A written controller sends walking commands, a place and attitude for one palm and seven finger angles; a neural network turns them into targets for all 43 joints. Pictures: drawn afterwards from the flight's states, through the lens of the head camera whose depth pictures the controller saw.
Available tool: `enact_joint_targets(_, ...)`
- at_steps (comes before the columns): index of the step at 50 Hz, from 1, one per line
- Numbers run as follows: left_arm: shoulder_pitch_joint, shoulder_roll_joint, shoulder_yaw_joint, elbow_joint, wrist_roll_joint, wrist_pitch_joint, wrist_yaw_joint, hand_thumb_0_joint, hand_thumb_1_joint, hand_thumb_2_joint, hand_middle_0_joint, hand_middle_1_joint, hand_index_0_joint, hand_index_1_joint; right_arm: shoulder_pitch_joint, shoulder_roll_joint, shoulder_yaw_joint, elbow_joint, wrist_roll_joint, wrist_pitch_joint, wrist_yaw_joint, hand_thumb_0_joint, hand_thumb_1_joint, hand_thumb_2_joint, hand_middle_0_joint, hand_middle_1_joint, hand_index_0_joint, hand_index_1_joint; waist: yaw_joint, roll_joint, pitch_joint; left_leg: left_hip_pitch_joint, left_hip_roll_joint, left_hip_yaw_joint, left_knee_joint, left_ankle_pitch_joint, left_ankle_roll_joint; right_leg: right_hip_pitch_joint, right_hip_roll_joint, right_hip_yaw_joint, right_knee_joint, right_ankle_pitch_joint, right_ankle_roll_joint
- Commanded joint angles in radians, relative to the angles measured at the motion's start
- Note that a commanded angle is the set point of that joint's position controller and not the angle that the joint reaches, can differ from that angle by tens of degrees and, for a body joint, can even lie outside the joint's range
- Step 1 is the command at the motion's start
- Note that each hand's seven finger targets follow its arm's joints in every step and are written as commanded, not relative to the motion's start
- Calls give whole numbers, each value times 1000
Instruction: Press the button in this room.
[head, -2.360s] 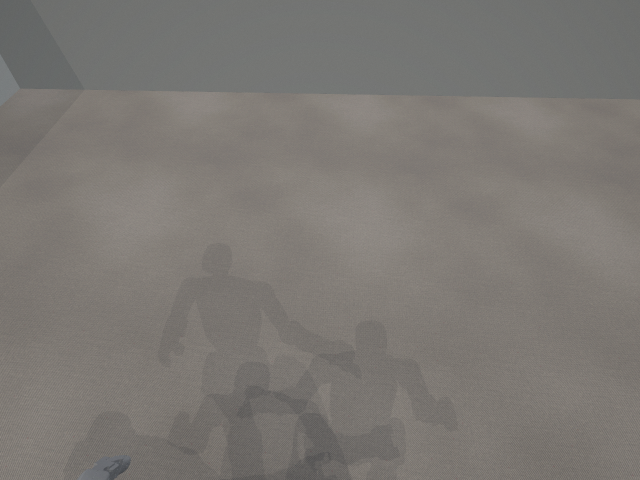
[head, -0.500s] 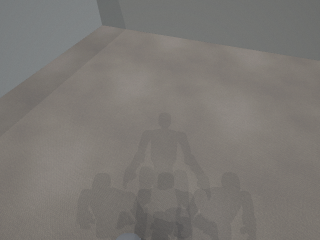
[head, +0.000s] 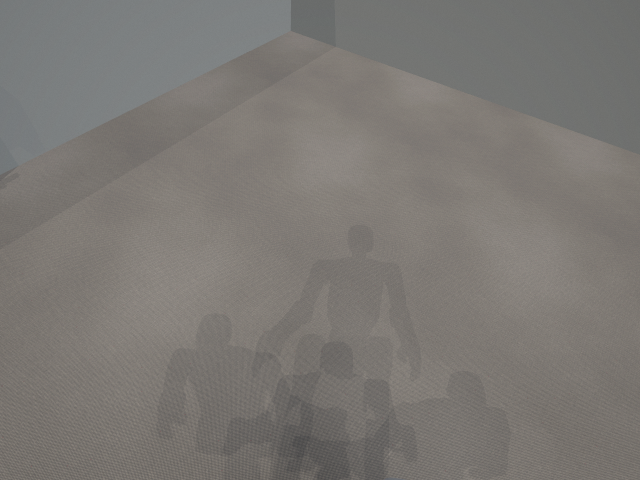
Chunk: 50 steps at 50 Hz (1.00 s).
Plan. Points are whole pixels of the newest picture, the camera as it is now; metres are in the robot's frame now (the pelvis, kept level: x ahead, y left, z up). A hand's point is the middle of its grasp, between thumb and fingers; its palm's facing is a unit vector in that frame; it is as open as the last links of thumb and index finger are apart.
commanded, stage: turn or walk to find it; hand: left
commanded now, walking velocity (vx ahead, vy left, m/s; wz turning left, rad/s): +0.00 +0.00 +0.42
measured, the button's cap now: out of the picture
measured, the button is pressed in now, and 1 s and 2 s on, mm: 0 0 0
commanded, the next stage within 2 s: none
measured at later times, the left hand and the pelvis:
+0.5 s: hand out of the picture -0.02 +0.15 -0.16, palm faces +0.26 -0.93 -0.24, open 7.4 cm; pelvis -0.03 -0.05 +0.00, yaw +14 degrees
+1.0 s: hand out of the picture -0.11 +0.23 -0.17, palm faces +0.46 -0.86 -0.24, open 7.4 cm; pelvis -0.07 +0.01 +0.00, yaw +25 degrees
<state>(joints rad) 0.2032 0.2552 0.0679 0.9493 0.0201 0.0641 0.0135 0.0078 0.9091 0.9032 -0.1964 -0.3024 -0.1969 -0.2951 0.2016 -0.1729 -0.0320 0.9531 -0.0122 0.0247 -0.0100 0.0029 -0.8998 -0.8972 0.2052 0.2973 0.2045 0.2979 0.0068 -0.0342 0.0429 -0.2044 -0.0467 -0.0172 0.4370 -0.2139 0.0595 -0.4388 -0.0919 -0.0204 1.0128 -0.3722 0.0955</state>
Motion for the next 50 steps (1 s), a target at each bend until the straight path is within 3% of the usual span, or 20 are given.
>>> enact_joint_targets(1,-42,51,13,-93,-5,-22,10,0,900,900,-200,-300,-200,-300,49,-221,-67,-50,-12,-12,-10,0,-900,-900,200,300,200,300,-40,163,-15,40,272,-311,-144,235,128,-33,17,10,-113,-51,-7)
enact_joint_targets(5,0,37,8,-99,-12,-34,15,0,900,900,-200,-300,-200,-300,27,-228,-73,-59,-17,-5,-7,0,-900,-900,200,300,200,300,-20,179,-53,-17,255,-352,-96,275,122,116,56,6,-310,-43,-31)
enact_joint_targets(8,74,59,15,-84,-12,-52,20,0,900,900,-200,-300,-200,-300,19,-205,-73,-64,-5,-3,1,0,-900,-900,200,300,200,300,20,99,-94,-154,179,-314,1,176,49,357,48,5,-608,167,-41)
enact_joint_targets(9,96,122,27,-87,0,-62,27,0,900,900,-200,-300,-200,-300,38,-155,-67,-72,4,-3,7,0,-900,-900,200,300,200,300,28,-72,-108,-298,92,-223,143,-25,-13,482,-111,155,-719,126,-82)
enact_joint_targets(10,93,203,40,-99,11,-65,29,0,900,900,-200,-300,-200,-300,42,-107,-59,-98,0,-2,6,0,-900,-900,200,300,200,300,31,-310,-72,-431,-44,-41,391,-318,-84,457,-356,404,-773,172,-190)
enact_joint_targets(11,77,194,31,-116,-1,-56,29,0,900,900,-200,-300,-200,-300,23,-166,-77,-92,-13,9,5,0,-900,-900,200,300,200,300,36,-197,-55,-367,0,-75,565,-342,-78,284,-385,360,-783,139,-242)
enact_joint_targets(12,7,143,32,-126,-2,-60,35,0,900,900,-200,-300,-200,-300,31,-172,-81,-73,-15,24,12,0,-900,-900,200,300,200,300,1,-202,-29,-354,27,-98,645,-280,-76,217,-325,301,-812,65,-237)
enact_joint_targets(14,-63,103,11,-141,-4,-64,25,0,900,900,-200,-300,-200,-300,70,-150,-80,-25,-15,34,24,0,-900,-900,200,300,200,300,-40,-100,33,-341,43,-52,758,-162,-94,166,-215,158,-783,98,-194)
enact_joint_targets(16,-35,81,4,-131,-5,-72,22,0,900,900,-200,-300,-200,-300,92,-135,-75,-10,-14,36,27,0,-900,-900,200,300,200,300,-37,-99,30,-348,51,-26,786,-110,-111,194,-182,74,-758,183,-185)
enact_joint_targets(21,54,96,10,-92,1,-75,27,0,900,900,-200,-300,-200,-300,31,-128,-66,-17,-12,36,24,0,-900,-900,200,300,200,300,3,-119,-2,-365,87,-1,679,-148,-138,313,-225,52,-726,293,-222)
enact_joint_targets(27,113,141,28,-52,15,-67,24,0,900,900,-200,-300,-200,-300,-52,-99,-45,-41,2,21,23,0,-900,-900,200,300,200,300,43,-163,-33,-228,83,75,370,-260,-123,344,-266,13,-636,515,-246)
enact_joint_targets(31,82,155,34,-39,7,-59,20,0,900,900,-200,-300,-200,-300,24,-113,-43,-27,3,6,17,0,-900,-900,200,300,200,300,-6,-146,-82,-43,65,114,99,-84,-100,294,-243,-62,-516,528,-177)
enact_joint_targets(32,74,136,30,-42,-1,-53,18,0,900,900,-200,-300,-200,-300,68,-146,-49,-16,3,-3,20,0,-900,-900,200,300,200,300,-33,-44,-114,86,98,73,-41,51,-88,219,-212,-107,-404,438,-129)
enact_joint_targets(33,93,79,23,-71,-10,-44,13,0,900,900,-200,-300,-200,-300,93,-244,-70,-22,-6,-15,15,0,-900,-900,200,300,200,300,-43,232,-130,215,317,-216,-104,296,-3,-10,-87,-171,-207,76,-49)
enact_joint_targets(34,41,38,3,-101,-4,-37,14,0,900,900,-200,-300,-200,-300,129,-310,-84,-15,-4,-8,7,0,-900,-900,200,300,200,300,-65,347,-106,187,458,-353,-117,570,104,-120,-14,-115,-38,-286,-17)
enact_joint_targets(35,18,65,9,-100,0,-27,15,0,900,900,-200,-300,-200,-300,120,-300,-82,-12,-10,-2,5,0,-900,-900,200,300,200,300,-67,227,-92,107,463,-275,-109,448,144,-77,-33,-47,59,-251,-38)
enact_joint_targets(36,-7,54,12,-81,5,-20,17,0,900,900,-200,-300,-200,-300,85,-258,-72,-15,-11,-10,-6,0,-900,-900,200,300,200,300,-59,273,-58,55,382,-260,-140,374,108,-101,-39,-8,79,-183,-35)
enact_joint_targets(38,4,70,21,-60,4,-21,4,0,900,900,-200,-300,-200,-300,-10,-222,-56,-47,-10,-11,-12,0,-900,-900,200,300,200,300,-25,200,-4,14,320,-203,-144,280,82,-112,-36,3,125,-59,-29)
enact_joint_targets(42,53,70,22,-31,2,-24,-1,0,900,900,-200,-300,-200,-300,-3,-213,-53,-51,0,-23,-14,0,-900,-900,200,300,200,300,-8,163,-40,79,259,-150,-144,350,66,-100,-19,-4,111,29,-6)
enact_joint_targets(50,-42,53,17,-82,-3,-24,8,0,900,900,-200,-300,-200,-300,57,-218,-67,-50,-11,-14,-11,0,-900,-900,200,300,200,300,-46,146,-46,93,279,-295,-142,269,121,-67,6,12,-68,-48,-1)
